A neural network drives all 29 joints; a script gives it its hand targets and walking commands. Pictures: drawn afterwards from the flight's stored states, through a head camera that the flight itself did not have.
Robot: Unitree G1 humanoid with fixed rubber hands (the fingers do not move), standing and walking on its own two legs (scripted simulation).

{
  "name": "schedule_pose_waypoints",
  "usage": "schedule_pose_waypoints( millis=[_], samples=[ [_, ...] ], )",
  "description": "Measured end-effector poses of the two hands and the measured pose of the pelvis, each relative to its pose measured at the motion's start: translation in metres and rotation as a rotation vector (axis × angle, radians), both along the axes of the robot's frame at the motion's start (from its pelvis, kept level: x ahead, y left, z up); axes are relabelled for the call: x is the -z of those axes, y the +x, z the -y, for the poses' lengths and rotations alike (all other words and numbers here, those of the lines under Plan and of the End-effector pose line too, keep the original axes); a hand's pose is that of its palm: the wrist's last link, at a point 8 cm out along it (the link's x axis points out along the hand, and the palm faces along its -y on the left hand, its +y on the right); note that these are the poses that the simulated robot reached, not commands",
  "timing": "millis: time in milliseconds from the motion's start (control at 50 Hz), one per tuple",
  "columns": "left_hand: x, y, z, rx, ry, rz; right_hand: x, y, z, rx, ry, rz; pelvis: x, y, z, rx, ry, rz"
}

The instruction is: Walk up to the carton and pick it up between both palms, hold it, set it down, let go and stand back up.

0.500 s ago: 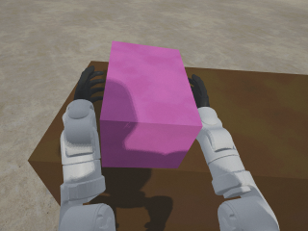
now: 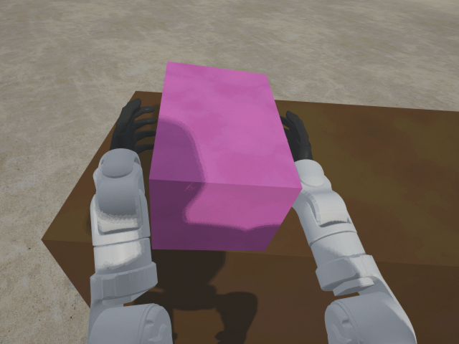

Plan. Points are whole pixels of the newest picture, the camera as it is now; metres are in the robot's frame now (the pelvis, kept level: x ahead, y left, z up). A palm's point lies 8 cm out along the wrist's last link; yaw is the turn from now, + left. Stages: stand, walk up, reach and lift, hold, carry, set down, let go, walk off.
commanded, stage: hold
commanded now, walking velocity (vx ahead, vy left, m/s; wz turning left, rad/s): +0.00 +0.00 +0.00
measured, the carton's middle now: (214, 153) +0.39 +0.01 +0.17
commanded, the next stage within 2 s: set down in 0.62 s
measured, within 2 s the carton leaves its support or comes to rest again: neither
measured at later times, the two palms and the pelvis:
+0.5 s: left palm (125, 151) +0.35 +0.14 +0.21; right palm (298, 158) +0.35 -0.13 +0.18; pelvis +0.00 +0.00 +0.00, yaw +0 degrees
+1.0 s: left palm (133, 138) +0.37 +0.13 +0.22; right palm (300, 149) +0.38 -0.14 +0.18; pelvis +0.01 +0.00 +0.00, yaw -1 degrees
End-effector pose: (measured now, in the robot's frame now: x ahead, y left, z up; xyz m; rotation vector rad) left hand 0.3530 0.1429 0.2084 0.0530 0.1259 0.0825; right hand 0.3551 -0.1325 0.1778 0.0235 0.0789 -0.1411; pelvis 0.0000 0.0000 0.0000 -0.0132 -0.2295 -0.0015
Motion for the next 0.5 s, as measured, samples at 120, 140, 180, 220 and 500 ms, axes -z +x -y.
schedule_pose_waypoints(
  millis=[120, 140, 180, 220, 500],
  samples=[
    [0.0001, -0.0001, 0.0000, 0.000, 0.000, 0.000, 0.0000, 0.0000, 0.0000, 0.000, 0.000, 0.000, 0.0000, 0.0000, 0.0003, -0.001, 0.000, 0.000],
    [0.0001, -0.0001, 0.0000, 0.000, 0.000, 0.000, 0.0000, 0.0000, 0.0000, 0.000, 0.000, 0.000, 0.0000, 0.0000, 0.0003, -0.001, 0.000, 0.000],
    [0.0001, -0.0001, 0.0000, -0.001, 0.000, 0.000, 0.0000, 0.0000, 0.0000, -0.001, 0.000, 0.000, 0.0000, 0.0000, 0.0004, -0.001, 0.000, 0.000],
    [0.0001, -0.0002, 0.0000, -0.001, 0.000, 0.000, 0.0000, 0.0000, 0.0000, -0.001, 0.000, 0.000, 0.0000, 0.0000, 0.0005, -0.001, 0.000, 0.000],
    [0.0001, -0.0004, -0.0002, -0.001, 0.000, -0.001, -0.0002, -0.0002, -0.0001, -0.001, 0.000, 0.001, 0.0000, -0.0003, 0.0009, -0.002, 0.000, 0.000]
  ],
)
